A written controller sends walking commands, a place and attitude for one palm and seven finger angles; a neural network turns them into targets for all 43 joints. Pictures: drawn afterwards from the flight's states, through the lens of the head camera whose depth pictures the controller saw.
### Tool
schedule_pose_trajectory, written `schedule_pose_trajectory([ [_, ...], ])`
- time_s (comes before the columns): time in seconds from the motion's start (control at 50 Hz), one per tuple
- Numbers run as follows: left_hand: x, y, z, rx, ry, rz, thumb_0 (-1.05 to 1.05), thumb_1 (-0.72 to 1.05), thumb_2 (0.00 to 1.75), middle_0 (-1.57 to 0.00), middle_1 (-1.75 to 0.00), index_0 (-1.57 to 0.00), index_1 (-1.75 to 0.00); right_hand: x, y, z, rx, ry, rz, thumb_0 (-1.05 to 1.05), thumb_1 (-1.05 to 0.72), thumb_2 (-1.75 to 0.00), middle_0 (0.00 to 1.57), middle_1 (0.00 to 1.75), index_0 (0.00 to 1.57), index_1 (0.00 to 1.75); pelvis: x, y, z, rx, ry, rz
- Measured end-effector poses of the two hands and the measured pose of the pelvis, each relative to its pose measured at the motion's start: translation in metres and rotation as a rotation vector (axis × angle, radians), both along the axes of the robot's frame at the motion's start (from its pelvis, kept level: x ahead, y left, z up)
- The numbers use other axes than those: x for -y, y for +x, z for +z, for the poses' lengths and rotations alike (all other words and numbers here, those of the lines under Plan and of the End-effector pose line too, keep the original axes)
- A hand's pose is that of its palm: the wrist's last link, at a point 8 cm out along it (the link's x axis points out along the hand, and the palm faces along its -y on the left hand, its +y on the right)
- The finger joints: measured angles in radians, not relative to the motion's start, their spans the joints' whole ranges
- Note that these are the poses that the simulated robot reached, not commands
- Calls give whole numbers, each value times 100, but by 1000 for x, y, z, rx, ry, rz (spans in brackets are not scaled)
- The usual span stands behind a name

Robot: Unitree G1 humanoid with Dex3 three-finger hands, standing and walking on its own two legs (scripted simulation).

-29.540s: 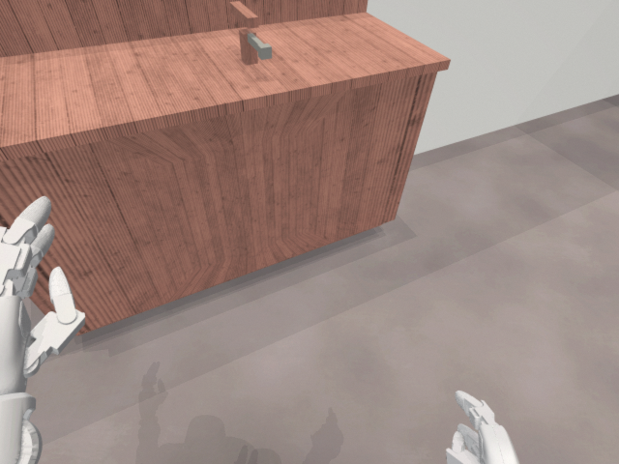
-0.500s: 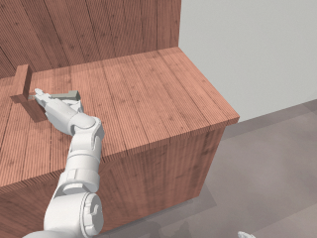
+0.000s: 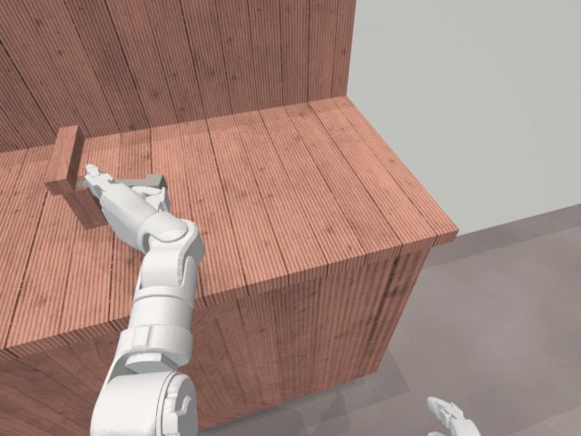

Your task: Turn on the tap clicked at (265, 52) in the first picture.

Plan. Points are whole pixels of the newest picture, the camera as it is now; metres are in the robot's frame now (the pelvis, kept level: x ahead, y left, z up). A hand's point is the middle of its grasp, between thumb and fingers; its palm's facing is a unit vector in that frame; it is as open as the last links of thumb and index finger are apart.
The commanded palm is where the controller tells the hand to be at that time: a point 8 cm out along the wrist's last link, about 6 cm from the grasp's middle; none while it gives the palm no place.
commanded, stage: lift the hand up off the lever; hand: left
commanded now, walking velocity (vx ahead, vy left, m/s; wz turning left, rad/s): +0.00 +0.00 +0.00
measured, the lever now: (155, 186) +0.45 +0.24 +0.12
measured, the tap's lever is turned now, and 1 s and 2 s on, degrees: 74 74 74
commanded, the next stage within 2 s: draw the hand back beside the body in 1.48 s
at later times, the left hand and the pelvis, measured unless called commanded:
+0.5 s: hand (149, 193) +0.38 +0.21 +0.17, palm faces +0.82 -0.57 -0.04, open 7.8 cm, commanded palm +0.33 +0.22 +0.17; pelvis -0.01 -0.01 +0.01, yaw +1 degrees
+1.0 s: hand (155, 178) +0.39 +0.20 +0.18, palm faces +0.81 -0.59 -0.02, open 7.8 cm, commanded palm +0.33 +0.22 +0.19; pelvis -0.01 -0.01 +0.01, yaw -1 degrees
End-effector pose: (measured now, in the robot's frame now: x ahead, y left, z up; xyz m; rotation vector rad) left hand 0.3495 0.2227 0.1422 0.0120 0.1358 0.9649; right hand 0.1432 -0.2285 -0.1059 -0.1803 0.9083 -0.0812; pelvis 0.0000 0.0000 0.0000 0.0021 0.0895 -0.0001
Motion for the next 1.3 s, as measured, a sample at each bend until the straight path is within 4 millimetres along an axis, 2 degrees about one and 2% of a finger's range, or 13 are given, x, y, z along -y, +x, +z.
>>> schedule_pose_trajectory([
  [0.18,3,-12,16,40,7,-15,2,91,90,-15,-15,-15,-15,0,9,4,22,9,10,1,-91,-90,20,30,20,30,3,1,2,32,4,4],
  [0.48,-2,-28,27,30,-4,-5,2,91,90,-15,-15,-15,-15,5,15,17,83,-7,19,1,-91,-90,20,30,20,30,10,-13,6,60,6,10],
  [0.66,4,-22,36,33,10,-29,2,91,90,-15,-15,-15,-15,4,5,14,73,-6,10,1,-91,-90,20,30,20,30,8,-18,6,60,4,9],
  [0.9,9,-13,38,26,-11,-32,2,90,90,-15,-15,-15,-15,2,-4,8,37,16,-14,1,-91,-90,20,30,20,30,5,-10,8,57,7,-11],
  [1.04,4,-20,46,63,-6,-27,2,90,90,-15,-15,-15,-15,3,8,12,53,16,-7,1,-91,-90,20,30,20,30,6,-4,9,71,9,-11],
  [1.3,-4,-37,55,73,-10,-47,2,91,90,-15,-15,-15,-15,-6,48,34,160,12,43,1,-91,-90,20,30,20,30,6,-5,11,103,7,3],
])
